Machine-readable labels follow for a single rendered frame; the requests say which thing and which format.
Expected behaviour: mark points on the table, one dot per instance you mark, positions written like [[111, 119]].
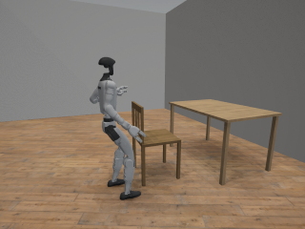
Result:
[[228, 113]]

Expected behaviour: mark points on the robot right hand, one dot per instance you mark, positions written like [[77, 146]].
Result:
[[133, 131]]

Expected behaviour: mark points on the right robot upper arm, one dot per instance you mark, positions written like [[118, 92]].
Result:
[[109, 91]]

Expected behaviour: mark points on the robot left hand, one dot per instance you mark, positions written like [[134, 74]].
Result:
[[119, 93]]

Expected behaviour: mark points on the right robot foot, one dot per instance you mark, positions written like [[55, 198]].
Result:
[[132, 194]]

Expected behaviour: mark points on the left robot shin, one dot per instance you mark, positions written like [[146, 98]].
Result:
[[117, 165]]

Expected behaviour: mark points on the chair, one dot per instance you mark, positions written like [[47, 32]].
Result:
[[153, 138]]

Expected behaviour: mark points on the right robot forearm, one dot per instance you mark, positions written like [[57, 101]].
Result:
[[117, 118]]

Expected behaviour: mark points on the left robot upper arm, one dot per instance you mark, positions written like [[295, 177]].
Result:
[[95, 94]]

